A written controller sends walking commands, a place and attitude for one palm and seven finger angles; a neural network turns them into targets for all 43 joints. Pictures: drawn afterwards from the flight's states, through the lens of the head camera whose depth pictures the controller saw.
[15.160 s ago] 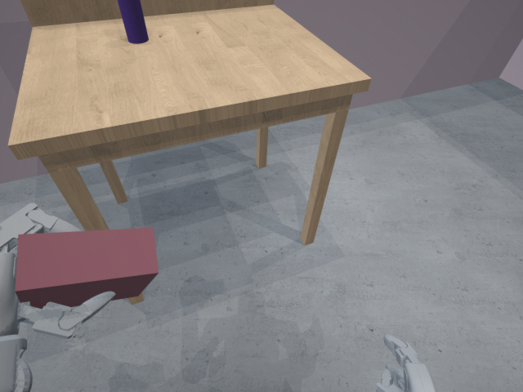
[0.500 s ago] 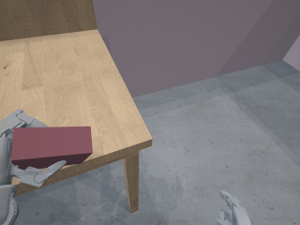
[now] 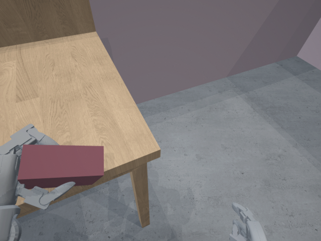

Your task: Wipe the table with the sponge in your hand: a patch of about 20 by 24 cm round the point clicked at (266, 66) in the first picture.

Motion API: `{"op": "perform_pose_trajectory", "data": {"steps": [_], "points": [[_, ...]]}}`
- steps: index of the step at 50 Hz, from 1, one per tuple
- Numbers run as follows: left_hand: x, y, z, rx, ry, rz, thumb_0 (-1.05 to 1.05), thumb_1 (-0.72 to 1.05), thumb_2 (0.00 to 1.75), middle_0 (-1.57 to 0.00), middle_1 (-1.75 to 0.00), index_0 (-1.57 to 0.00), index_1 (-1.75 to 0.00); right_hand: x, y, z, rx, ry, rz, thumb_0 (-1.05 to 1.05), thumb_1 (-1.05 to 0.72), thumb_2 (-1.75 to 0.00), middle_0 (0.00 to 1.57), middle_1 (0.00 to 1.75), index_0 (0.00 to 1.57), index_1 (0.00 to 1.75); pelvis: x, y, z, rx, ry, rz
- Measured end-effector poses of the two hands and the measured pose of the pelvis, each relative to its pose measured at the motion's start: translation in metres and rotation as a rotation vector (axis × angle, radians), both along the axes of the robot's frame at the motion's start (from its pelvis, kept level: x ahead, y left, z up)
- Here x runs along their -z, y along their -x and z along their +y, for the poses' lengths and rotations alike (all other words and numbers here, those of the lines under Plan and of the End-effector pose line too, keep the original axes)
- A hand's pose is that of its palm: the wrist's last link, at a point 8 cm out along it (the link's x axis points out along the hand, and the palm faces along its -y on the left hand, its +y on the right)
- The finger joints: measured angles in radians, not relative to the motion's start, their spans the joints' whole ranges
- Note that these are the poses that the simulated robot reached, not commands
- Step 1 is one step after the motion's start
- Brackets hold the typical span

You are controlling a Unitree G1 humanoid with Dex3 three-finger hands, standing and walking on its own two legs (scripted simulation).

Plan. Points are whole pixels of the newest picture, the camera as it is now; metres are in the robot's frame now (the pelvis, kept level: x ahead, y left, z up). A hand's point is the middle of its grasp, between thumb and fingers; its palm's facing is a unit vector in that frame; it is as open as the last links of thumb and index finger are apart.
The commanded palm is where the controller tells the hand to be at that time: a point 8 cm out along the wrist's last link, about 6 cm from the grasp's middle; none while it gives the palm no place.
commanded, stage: come to a stop and stand still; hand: left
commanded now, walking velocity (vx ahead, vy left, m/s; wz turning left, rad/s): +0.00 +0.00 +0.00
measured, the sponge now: (75, 167) +0.23 +0.19 +0.12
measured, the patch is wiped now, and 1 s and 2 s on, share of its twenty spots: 0.00 0.00 0.00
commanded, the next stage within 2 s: look again from close up in 0.50 s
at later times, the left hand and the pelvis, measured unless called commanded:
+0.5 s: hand (22, 159) +0.22 +0.27 +0.16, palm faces +0.38 -0.85 -0.36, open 9.7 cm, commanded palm +0.16 +0.30 +0.18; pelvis +0.01 +0.02 +0.00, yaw +1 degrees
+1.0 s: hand (8, 156) +0.22 +0.28 +0.18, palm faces +0.43 -0.77 -0.48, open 9.7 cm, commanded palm +0.14 +0.30 +0.18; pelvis -0.01 +0.01 +0.00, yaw +5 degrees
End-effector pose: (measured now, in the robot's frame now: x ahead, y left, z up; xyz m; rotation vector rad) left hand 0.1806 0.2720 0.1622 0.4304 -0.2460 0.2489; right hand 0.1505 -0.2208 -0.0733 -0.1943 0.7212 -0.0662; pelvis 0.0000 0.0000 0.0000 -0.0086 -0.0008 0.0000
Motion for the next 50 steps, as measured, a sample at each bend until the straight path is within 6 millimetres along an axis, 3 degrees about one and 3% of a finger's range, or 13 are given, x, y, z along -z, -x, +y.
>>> {"op": "perform_pose_trajectory", "data": {"steps": [9, 16, 21, 34, 47, 50], "points": [[-0.013, -0.003, 0.031, -0.102, -0.002, -0.121, -0.02, -0.46, 1.02, -0.78, -1.35, -0.78, -1.35, -0.011, -0.017, 0.003, -0.042, 0.072, -0.009, 0.01, -0.91, -0.9, 0.21, 0.3, 0.2, 0.3, 0.0, -0.005, 0.003, -0.015, 0.01, -0.011], [0.0, -0.011, 0.03, -0.082, 0.045, -0.069, -0.01, -0.46, 1.02, -0.78, -1.35, -0.78, -1.36, -0.022, -0.034, 0.013, -0.044, 0.069, -0.069, 0.01, -0.91, -0.9, 0.21, 0.3, 0.2, 0.3, 0.0, -0.008, 0.011, -0.011, 0.014, -0.009], [-0.004, -0.008, 0.032, -0.06, 0.022, -0.08, -0.01, -0.46, 1.02, -0.78, -1.35, -0.78, -1.36, -0.025, -0.038, 0.022, -0.054, 0.071, -0.074, 0.01, -0.91, -0.9, 0.21, 0.3, 0.2, 0.3, 0.0, -0.007, 0.015, -0.018, 0.015, -0.01], [-0.005, 0.008, 0.046, -0.113, 0.016, -0.069, -0.01, -0.46, 1.02, -0.78, -1.36, -0.78, -1.36, -0.013, -0.024, 0.034, -0.065, 0.054, -0.024, 0.01, -0.91, -0.9, 0.21, 0.3, 0.2, 0.3, 0.0, -0.001, 0.022, -0.021, 0.012, -0.021], [-0.008, 0.016, 0.036, -0.108, -0.008, -0.065, -0.01, -0.46, 1.02, -0.77, -1.36, -0.78, -1.36, -0.011, -0.01, 0.02, -0.039, 0.052, -0.018, 0.01, -0.91, -0.9, 0.21, 0.3, 0.21, 0.3, 0.0, 0.007, 0.015, -0.026, 0.008, -0.028], [-0.032, 0.006, 0.046, -0.112, -0.164, -0.109, -0.01, -0.46, 1.02, -0.78, -1.36, -0.78, -1.36, -0.006, -0.007, 0.021, -0.144, 0.096, 0.001, 0.01, -0.91, -0.9, 0.2, 0.3, 0.2, 0.3, 0.003, 0.011, 0.007, -0.079, -0.003, -0.028]]}}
